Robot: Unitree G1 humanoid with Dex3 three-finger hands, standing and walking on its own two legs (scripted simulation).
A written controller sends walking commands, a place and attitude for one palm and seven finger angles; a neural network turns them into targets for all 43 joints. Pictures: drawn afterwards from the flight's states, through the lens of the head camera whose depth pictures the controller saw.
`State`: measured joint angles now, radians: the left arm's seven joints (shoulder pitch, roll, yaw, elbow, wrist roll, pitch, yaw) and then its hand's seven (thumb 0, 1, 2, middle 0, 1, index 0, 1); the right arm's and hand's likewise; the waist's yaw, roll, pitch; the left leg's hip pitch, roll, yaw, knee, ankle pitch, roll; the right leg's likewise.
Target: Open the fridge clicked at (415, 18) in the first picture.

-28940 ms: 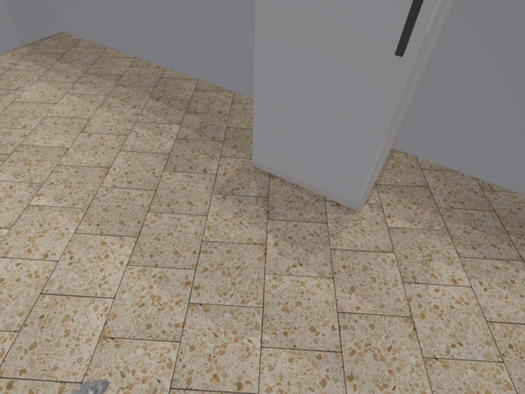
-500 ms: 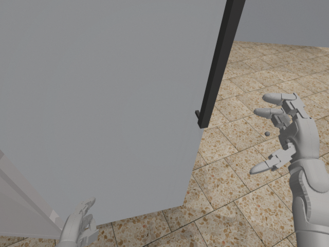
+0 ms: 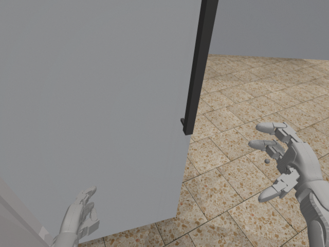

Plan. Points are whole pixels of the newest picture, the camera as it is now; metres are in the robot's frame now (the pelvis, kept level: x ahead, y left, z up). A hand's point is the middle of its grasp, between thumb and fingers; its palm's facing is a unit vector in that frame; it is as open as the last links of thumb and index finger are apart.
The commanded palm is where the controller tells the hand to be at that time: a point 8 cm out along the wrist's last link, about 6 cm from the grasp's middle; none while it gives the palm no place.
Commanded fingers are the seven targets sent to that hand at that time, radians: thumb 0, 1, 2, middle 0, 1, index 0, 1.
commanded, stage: draw the hand back to the body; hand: right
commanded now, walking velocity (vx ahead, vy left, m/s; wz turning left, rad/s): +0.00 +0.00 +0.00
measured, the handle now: (194, 65) +0.46 -0.07 +0.27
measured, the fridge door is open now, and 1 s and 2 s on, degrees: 73 73 73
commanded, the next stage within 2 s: step back with the hand held close in 1.14 s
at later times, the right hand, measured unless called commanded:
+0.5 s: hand (299, 170) +0.22 -0.26 +0.16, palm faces +0.39 +0.87 -0.30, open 11.4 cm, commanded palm +0.17 -0.30 +0.18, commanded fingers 0.00 -0.47 -0.69 0.22 0.56 0.22 0.56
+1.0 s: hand (318, 185) +0.19 -0.28 +0.16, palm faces +0.50 +0.80 -0.34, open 7.6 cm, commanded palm +0.14 -0.31 +0.17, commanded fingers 0.00 -0.90 -0.90 0.20 0.30 0.20 0.30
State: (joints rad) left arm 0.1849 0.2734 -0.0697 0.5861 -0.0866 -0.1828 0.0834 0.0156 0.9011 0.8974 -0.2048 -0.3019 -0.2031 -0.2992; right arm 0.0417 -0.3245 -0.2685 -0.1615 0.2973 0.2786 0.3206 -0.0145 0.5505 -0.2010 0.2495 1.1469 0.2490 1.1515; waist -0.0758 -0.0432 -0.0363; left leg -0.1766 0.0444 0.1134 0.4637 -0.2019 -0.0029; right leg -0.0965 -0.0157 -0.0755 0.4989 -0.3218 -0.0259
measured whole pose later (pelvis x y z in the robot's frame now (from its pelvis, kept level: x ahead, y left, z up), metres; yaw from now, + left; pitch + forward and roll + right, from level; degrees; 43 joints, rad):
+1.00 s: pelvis +0.00 -0.01 +0.00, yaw -1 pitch -5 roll +1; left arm 0.19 0.23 -0.03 0.65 0.01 -0.15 0.07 0.01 0.90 0.90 -0.21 -0.30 -0.20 -0.30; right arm 0.39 -0.33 -0.34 -0.36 0.07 -0.05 -0.10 0.01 -0.85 -0.88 0.21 0.32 0.21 0.33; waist -0.10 -0.05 0.02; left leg -0.13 0.05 0.12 0.40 -0.18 -0.01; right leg -0.05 0.00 -0.07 0.43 -0.29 -0.03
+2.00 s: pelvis -0.07 -0.01 -0.02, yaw -2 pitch -2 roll +0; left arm 0.22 0.21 -0.01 0.55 0.01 -0.10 0.07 0.01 0.90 0.90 -0.21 -0.30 -0.21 -0.30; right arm 0.43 -0.34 -0.44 -0.50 0.00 -0.23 -0.11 0.01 -0.89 -0.90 0.21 0.30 0.21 0.30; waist -0.05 0.04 0.06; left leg -0.44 0.05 0.00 0.64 -0.17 -0.04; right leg -0.39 0.02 -0.07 0.72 -0.32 -0.07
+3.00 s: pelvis -0.23 -0.01 -0.01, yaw -1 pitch +0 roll +4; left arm 0.21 0.23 0.03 0.55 0.01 -0.11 0.09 0.01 0.90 0.90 -0.21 -0.30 -0.20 -0.30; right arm 0.53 -0.49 -0.47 -0.50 0.07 -0.24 -0.08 0.01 -0.89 -0.90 0.22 0.30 0.22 0.30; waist 0.04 0.01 -0.01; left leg -0.21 -0.04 0.03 0.52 -0.40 0.03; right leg -0.53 -0.03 0.00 0.51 -0.18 -0.01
